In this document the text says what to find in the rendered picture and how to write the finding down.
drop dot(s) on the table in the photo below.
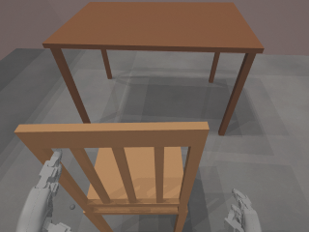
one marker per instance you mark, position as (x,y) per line
(215,27)

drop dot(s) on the robot left hand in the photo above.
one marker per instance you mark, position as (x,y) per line
(38,204)

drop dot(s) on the chair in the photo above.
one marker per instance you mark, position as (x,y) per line
(138,170)

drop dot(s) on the robot right hand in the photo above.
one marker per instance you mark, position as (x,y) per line
(247,218)

